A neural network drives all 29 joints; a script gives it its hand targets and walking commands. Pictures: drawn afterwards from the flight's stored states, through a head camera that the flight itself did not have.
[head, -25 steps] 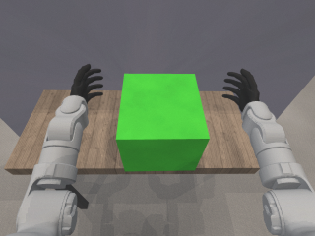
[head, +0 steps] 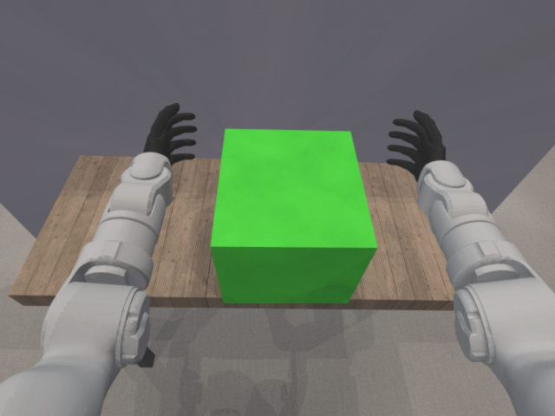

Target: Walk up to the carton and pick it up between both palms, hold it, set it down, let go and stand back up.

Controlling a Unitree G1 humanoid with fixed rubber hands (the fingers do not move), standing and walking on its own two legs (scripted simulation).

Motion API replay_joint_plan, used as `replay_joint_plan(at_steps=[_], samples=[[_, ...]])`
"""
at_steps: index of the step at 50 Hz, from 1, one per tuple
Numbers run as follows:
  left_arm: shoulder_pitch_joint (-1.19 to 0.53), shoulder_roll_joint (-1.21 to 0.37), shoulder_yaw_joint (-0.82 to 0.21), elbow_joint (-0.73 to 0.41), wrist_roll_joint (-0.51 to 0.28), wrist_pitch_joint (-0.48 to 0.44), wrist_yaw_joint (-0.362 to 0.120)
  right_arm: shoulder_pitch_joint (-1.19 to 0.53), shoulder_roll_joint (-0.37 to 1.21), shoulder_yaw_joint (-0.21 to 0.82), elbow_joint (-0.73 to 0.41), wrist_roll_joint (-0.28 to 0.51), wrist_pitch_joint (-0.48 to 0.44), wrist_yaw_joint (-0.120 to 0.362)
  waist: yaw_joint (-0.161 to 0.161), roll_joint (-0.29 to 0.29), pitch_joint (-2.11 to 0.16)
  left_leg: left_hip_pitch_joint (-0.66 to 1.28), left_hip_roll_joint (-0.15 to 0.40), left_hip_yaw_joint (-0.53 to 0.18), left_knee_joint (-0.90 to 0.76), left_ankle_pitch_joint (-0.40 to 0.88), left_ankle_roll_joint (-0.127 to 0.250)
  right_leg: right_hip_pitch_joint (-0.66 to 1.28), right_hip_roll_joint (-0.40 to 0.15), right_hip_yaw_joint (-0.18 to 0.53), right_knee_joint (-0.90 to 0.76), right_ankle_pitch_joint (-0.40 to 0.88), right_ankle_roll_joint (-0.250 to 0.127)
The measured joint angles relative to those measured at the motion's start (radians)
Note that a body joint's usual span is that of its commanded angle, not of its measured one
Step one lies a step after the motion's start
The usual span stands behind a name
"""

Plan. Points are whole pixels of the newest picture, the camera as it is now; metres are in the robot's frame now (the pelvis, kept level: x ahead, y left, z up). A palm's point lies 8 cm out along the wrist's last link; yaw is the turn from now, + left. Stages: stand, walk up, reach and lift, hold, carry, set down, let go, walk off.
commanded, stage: reach and lift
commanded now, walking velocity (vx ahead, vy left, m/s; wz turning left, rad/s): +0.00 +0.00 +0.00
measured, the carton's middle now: (287, 217) +0.43 -0.03 +0.00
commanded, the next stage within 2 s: none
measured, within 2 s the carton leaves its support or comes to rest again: neither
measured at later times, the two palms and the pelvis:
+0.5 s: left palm (185, 196) +0.44 +0.14 +0.05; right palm (404, 207) +0.41 -0.22 +0.04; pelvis -0.02 -0.01 -0.02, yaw +2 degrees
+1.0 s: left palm (193, 201) +0.43 +0.13 +0.04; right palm (382, 211) +0.41 -0.18 +0.03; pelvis -0.03 -0.03 -0.03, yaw +4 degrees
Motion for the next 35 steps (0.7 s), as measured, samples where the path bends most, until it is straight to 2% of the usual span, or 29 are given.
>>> replay_joint_plan(at_steps=[4, 9, 13, 18, 26, 35], samples=[[0.056, -0.034, -0.007, 0.074, 0.021, -0.141, 0.014, 0.063, 0.044, -0.026, 0.053, -0.039, -0.109, 0.004, 0.008, 0.005, -0.022, -0.05, 0.001, -0.009, 0.028, -0.007, -0.003, -0.039, -0.001, -0.009, 0.013, -0.002, -0.002], [0.075, -0.063, -0.045, 0.181, -0.006, -0.303, 0.035, 0.098, 0.087, -0.085, 0.105, -0.106, -0.238, 0.007, 0.01, 0.036, -0.05, -0.141, 0.001, -0.024, 0.088, -0.023, -0.005, -0.117, -0.005, -0.024, 0.053, -0.011, -0.002], [0.015, -0.068, -0.062, 0.306, -0.048, -0.387, 0.042, 0.065, 0.09, -0.093, 0.162, -0.129, -0.283, 0.004, 0.012, 0.053, -0.062, -0.208, -0.004, -0.022, 0.131, -0.032, 0.0, -0.19, -0.013, -0.023, 0.107, -0.025, -0.001], [-0.077, -0.057, -0.076, 0.427, -0.107, -0.479, 0.04, 0.014, 0.084, -0.071, 0.193, -0.12, -0.318, -0.011, 0.004, 0.047, -0.093, -0.303, -0.013, -0.016, 0.165, -0.028, 0.001, -0.299, -0.025, -0.017, 0.168, -0.035, -0.001], [-0.134, -0.044, -0.08, 0.532, -0.116, -0.541, 0.018, -0.04, 0.097, -0.026, 0.258, -0.078, -0.351, -0.033, -0.02, 0.025, -0.128, -0.39, -0.016, -0.018, 0.191, -0.021, -0.007, -0.395, -0.03, -0.019, 0.213, -0.04, -0.013], [-0.129, -0.048, -0.064, 0.508, -0.108, -0.549, 0.041, -0.044, 0.134, -0.055, 0.222, -0.098, -0.348, -0.052, -0.029, 0.018, -0.154, -0.451, -0.013, -0.027, 0.229, -0.03, -0.019, -0.457, -0.03, -0.029, 0.26, -0.056, -0.027]])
